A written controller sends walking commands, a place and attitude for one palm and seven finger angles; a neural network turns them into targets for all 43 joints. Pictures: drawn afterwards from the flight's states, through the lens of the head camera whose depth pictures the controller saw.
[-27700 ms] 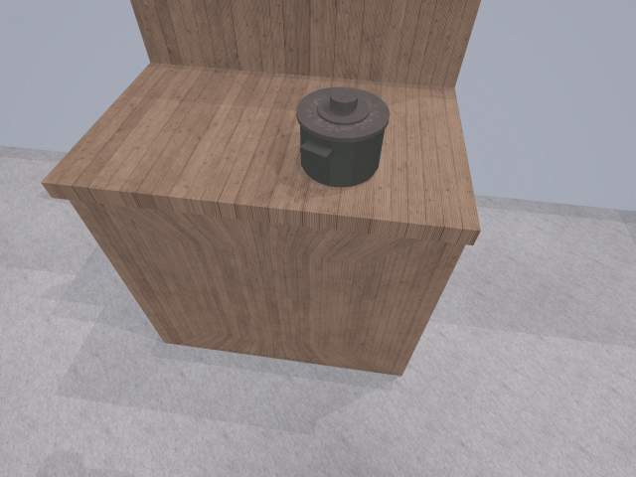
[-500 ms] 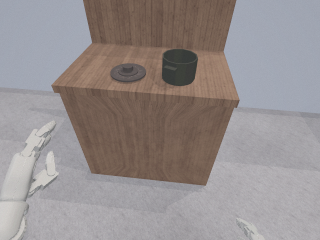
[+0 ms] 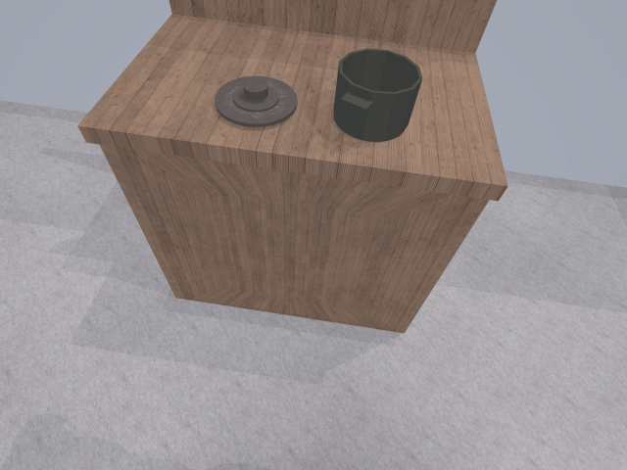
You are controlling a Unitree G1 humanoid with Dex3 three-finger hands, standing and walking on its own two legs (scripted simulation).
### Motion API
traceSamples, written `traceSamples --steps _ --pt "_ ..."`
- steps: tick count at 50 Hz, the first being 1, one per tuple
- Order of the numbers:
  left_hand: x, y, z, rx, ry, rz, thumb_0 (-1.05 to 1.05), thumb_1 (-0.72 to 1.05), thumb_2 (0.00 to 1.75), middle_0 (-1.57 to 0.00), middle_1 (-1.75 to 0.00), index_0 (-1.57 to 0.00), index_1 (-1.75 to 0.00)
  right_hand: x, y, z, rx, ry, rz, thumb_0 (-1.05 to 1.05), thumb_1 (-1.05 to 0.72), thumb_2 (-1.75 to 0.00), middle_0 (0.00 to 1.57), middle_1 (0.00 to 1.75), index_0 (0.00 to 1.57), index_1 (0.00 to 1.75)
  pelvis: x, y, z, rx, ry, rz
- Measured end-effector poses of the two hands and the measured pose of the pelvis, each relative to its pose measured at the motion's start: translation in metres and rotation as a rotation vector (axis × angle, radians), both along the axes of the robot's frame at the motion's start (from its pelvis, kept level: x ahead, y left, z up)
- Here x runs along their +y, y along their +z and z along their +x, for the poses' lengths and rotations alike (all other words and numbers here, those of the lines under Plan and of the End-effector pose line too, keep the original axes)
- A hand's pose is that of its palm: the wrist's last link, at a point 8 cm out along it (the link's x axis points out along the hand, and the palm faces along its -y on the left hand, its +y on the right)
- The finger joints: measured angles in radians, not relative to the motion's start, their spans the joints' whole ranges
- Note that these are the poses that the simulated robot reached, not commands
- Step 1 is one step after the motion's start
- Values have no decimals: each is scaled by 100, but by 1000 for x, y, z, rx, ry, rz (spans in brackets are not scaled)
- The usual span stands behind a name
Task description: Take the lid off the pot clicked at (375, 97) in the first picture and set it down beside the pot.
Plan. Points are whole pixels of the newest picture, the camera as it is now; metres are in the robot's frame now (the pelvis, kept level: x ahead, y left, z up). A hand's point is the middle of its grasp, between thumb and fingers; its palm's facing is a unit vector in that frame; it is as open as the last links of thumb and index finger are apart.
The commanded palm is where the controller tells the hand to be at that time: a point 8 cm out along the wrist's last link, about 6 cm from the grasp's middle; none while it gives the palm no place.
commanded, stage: stop stepping back and stand still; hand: left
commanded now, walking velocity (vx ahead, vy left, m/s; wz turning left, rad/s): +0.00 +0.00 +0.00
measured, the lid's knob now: (255, 89) +0.78 +0.16 +0.03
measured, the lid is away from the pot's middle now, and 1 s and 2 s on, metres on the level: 0.24 0.24 0.24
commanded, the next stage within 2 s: let the arm hang, fingers relaxed in 0.40 s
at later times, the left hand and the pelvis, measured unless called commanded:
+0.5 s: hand out of the picture +0.12 +0.16 -0.16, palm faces -0.03 -0.98 -0.22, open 7.3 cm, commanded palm none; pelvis +0.02 -0.01 +0.01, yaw -3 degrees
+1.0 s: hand out of the picture +0.04 +0.16 -0.16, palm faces -0.03 -0.98 -0.21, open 7.3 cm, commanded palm none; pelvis +0.02 -0.01 +0.01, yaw -3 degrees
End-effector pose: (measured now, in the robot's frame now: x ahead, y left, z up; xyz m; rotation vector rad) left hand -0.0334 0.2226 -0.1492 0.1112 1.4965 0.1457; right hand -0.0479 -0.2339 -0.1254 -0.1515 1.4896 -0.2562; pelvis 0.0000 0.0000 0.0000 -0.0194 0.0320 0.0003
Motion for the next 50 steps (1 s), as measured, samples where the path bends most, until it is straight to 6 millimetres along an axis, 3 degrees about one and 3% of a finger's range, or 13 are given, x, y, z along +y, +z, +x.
traceSamples --steps 5,12,16,20,26,41,50 --pt "7 8 45 -57 -38 36 1 92 90 -20 -30 -20 -30 21 -8 33 -67 -9 64 0 -91 -90 20 30 20 29 -2 5 10 -1 -24 17" --pt "5 20 113 -217 -84 81 1 91 90 -20 -30 -20 -30 11 -15 54 -94 -33 70 2 -95 -90 21 30 20 30 -6 7 21 -13 -30 17" --pt "1 22 136 -268 -103 77 0 91 90 -20 -30 -20 -30 4 -14 64 -128 -39 60 2 -94 -90 21 30 20 30 -8 6 23 -22 -38 20" --pt "-5 23 146 -289 -114 66 0 91 90 -20 -30 -20 -30 1 -13 69 -146 -39 54 1 -93 -90 20 30 20 30 -9 6 23 -26 -44 21" --pt "-10 21 140 -275 -113 54 0 91 90 -20 -30 -20 -30 -1 -12 67 -141 -43 54 0 -92 -90 20 30 20 30 -11 7 23 -32 -48 20" --pt "-8 17 84 -133 -79 60 1 92 90 -20 -30 -20 -30 2 -11 45 -80 -58 68 0 -91 -90 20 30 20 30 -15 9 19 -34 -54 15" --pt "-10 16 69 -100 -73 46 1 92 90 -20 -30 -20 -30 8 -9 38 -71 -60 69 0 -91 -90 20 30 20 30 -12 11 15 -32 -58 14"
